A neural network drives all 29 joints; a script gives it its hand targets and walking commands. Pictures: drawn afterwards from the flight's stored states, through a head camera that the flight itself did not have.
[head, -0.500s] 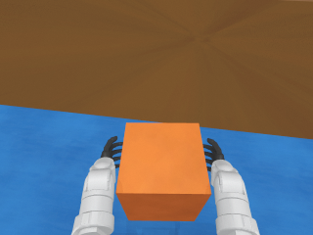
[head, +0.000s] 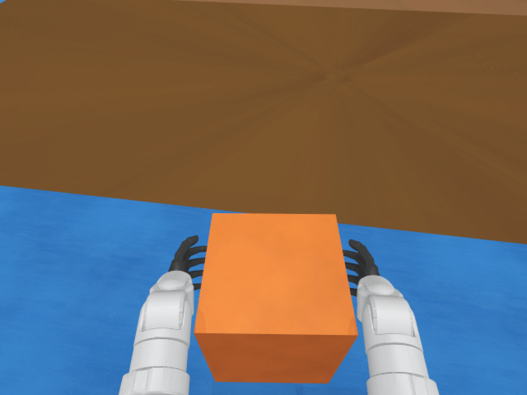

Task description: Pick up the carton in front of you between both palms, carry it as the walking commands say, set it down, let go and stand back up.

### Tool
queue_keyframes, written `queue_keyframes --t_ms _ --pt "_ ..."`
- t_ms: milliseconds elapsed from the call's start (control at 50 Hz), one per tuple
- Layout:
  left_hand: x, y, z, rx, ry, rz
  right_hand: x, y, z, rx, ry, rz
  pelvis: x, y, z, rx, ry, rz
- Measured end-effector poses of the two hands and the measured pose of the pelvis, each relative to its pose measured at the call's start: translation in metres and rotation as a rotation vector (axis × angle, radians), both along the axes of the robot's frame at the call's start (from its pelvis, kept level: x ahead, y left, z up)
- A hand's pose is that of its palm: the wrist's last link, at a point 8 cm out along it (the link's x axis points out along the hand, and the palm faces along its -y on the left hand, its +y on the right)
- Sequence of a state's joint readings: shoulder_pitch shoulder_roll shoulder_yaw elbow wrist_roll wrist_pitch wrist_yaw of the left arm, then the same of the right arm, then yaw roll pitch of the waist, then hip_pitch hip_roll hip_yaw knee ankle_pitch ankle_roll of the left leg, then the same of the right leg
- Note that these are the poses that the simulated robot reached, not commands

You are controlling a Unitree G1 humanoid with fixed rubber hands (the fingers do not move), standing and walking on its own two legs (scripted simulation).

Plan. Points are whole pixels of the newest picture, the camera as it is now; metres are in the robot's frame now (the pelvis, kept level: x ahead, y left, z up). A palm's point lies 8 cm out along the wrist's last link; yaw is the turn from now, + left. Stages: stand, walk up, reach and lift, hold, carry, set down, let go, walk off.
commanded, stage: reach and lift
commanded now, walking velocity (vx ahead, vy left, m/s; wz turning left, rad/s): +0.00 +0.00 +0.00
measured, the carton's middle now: (272, 301) +0.29 +0.00 -0.04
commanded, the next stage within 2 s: hold in 0.04 s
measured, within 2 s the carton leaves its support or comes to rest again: neither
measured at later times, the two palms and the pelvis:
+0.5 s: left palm (177, 280) +0.28 +0.15 +0.05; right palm (371, 285) +0.28 -0.15 +0.05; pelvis -0.01 +0.00 +0.00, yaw +0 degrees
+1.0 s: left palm (177, 275) +0.29 +0.15 +0.05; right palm (369, 279) +0.28 -0.15 +0.05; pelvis +0.00 +0.00 +0.00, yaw +0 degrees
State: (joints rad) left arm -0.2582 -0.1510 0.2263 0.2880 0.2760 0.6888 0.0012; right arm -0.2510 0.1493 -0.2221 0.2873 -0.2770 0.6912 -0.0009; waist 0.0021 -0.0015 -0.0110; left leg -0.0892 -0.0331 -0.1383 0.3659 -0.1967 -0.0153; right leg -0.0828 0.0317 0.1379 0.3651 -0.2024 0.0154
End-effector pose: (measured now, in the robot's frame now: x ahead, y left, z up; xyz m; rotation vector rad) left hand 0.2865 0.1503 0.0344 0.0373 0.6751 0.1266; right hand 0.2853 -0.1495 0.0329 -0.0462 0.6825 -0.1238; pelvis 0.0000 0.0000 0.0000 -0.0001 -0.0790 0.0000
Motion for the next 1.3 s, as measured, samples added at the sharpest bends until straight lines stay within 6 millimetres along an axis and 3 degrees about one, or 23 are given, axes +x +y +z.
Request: queue_keyframes --t_ms 240,560,960,1120,1200,1300 --pt "-0.006 0.001 0.017 -0.004 -0.029 0.006 -0.005 0.001 0.017 0.005 -0.029 -0.001 -0.003 0.000 0.001 -0.001 -0.031 -0.001" --pt "-0.009 0.000 0.016 -0.014 -0.017 0.011 -0.009 0.000 0.016 0.016 -0.017 -0.013 -0.013 0.000 -0.001 -0.001 -0.045 -0.001" --pt "-0.004 0.001 0.015 -0.009 -0.021 0.007 -0.003 0.001 0.016 0.004 -0.021 -0.006 -0.005 0.000 -0.003 -0.001 0.001 -0.001" --pt "0.021 0.008 0.025 -0.038 -0.076 0.020 0.021 0.008 0.028 0.025 -0.077 -0.029 0.023 0.009 -0.013 -0.002 0.096 -0.001" --pt "0.045 0.010 0.031 -0.037 -0.054 0.006 0.040 0.010 0.034 0.028 -0.054 -0.046 0.049 0.011 -0.014 -0.001 0.129 -0.039" --pt "0.083 -0.003 0.037 -0.067 -0.025 0.009 0.071 -0.003 0.036 0.042 -0.027 -0.076 0.088 0.004 -0.016 -0.032 0.157 -0.004"
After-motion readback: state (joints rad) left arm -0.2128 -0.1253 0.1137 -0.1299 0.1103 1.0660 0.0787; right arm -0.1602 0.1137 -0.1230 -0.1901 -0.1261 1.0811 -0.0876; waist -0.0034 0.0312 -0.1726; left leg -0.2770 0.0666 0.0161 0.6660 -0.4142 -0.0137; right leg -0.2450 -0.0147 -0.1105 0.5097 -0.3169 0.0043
